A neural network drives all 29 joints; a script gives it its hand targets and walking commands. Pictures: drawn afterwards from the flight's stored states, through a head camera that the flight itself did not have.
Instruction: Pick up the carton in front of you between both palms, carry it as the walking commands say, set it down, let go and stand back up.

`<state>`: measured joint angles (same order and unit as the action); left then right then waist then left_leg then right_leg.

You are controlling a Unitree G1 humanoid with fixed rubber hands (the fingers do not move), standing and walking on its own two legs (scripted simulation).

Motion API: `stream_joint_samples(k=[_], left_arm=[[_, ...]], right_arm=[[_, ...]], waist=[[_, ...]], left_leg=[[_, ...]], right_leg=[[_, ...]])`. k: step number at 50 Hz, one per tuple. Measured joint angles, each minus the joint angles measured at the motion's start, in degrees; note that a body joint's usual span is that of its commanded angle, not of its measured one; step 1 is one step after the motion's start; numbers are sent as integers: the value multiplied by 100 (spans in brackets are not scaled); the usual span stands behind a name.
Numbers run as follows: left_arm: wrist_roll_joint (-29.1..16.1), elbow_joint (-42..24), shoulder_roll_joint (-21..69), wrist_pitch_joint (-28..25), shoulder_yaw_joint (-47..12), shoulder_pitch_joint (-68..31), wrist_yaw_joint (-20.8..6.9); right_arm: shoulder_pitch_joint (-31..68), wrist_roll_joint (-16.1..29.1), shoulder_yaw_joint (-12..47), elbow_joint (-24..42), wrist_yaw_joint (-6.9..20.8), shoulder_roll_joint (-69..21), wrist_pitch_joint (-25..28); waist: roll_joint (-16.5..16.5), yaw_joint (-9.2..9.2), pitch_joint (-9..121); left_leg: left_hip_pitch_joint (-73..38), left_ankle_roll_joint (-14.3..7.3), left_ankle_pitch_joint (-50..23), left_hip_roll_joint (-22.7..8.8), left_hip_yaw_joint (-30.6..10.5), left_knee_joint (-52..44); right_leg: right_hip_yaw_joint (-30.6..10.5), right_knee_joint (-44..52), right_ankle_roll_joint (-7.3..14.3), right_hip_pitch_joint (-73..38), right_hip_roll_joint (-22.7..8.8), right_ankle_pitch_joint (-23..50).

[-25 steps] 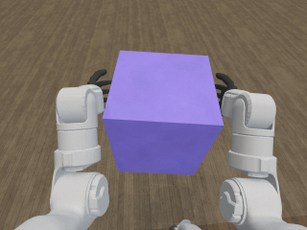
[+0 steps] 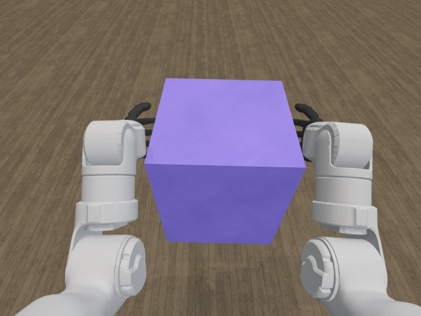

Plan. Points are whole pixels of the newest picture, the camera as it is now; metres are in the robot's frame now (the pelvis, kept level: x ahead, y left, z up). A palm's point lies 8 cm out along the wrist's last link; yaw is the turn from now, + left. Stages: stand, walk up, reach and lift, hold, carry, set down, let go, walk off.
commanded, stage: carry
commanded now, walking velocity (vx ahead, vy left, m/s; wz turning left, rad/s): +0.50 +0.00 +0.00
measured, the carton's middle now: (221, 165) +0.38 +0.00 +0.11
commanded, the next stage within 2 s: none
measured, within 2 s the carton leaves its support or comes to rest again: neither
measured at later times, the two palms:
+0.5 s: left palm (171, 85) +0.65 +0.13 +0.12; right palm (284, 89) +0.66 -0.17 +0.11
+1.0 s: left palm (166, 47) +0.90 +0.18 +0.11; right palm (256, 48) +0.90 -0.12 +0.11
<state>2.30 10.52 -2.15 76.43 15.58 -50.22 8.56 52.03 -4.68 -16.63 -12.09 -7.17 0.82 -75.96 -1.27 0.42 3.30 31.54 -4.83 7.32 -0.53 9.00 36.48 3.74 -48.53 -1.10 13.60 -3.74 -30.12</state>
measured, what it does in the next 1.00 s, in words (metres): walks ahead: right foot, then left foot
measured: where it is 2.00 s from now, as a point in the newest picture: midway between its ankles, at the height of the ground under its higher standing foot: (210, 216)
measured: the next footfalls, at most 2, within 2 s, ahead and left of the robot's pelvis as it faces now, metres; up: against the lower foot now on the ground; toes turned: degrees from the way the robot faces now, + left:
right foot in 0.42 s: +0.44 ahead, -0.11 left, +0.00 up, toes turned -8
left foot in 0.88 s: +0.76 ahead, +0.11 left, +0.00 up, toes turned +7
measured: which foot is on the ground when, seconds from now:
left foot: down 0.00-0.44, up 0.46-0.86, down 0.88-1.00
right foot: up 0.00-0.40, down 0.42-0.92, up 0.94-1.00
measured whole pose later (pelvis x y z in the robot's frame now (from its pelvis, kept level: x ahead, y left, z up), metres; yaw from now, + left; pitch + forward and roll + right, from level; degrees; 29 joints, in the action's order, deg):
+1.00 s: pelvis +0.64 +0.03 +0.02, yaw -1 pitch +3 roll +0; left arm 6.0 -14.5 6.5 72.3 7.9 -11.0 4.8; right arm 11.9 -7.1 -6.8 12.3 -5.0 -8.1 -70.8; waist -1.9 0.6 8.9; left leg 24.1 -4.3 8.9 -2.5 13.2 29.9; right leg 3.0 -61.9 -1.5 17.8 -3.6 -27.5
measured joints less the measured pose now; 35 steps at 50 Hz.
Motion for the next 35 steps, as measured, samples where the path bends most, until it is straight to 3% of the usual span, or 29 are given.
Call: stream_joint_samples(k=[3,6,13,19,21,22,24,27,32,35], left_arm=[[44,191,-4,31,17,98,-21],[150,210,89,49,11,178,-21],[232,-13,268,-241,-27,601,-24],[150,-308,336,-490,-127,1098,-36],[163,-354,403,-554,-165,1254,-51],[202,-375,478,-647,-190,1365,-65],[315,-412,650,-776,-271,1613,-76],[390,-836,855,-783,-352,2263,-83],[382,-2069,1161,-875,-367,3354,-131],[240,-2567,1049,-909,-580,3730,-314]], right_arm=[[-249,31,122,-124,2,-40,41],[-511,111,152,-26,1,-49,55],[-924,120,117,129,1,-177,393],[-1312,31,212,394,16,-317,589],[-1518,-14,243,550,36,-349,590],[-1624,-18,263,604,55,-327,626],[-1908,-22,255,730,112,-310,667],[-2433,-49,309,1054,139,-455,649],[-3323,-93,504,2057,147,-854,765],[-3800,-142,737,2649,158,-968,859]], waist=[[68,193,-62],[85,273,-133],[73,245,-139],[69,51,16],[99,18,100],[235,-22,120],[305,-85,87],[214,-93,1],[143,-114,-86],[158,-124,-12]], left_leg=[[-359,-45,480,-9,-58,-48],[-776,-2,551,-10,-93,-449],[-1770,86,862,11,-152,-1224],[-2691,337,1556,0,-167,-1385],[-2780,439,1967,-56,-242,-814],[-2576,476,1983,-194,-301,-159],[-1863,530,1885,-156,-598,1530],[-883,510,1614,-72,-648,2705],[39,619,1154,-276,-518,1632],[282,657,664,-387,-437,768]], right_leg=[[-309,-1899,159,999,255,289],[-265,-2032,181,1813,227,683],[-63,-169,82,2652,28,1640],[358,1817,228,2052,174,2739],[587,2409,360,1507,267,2910],[680,2235,499,1476,335,2778],[754,1922,641,1398,340,2359],[748,2214,569,943,274,2156],[668,2958,520,103,244,2034],[628,3213,437,-386,248,1834]])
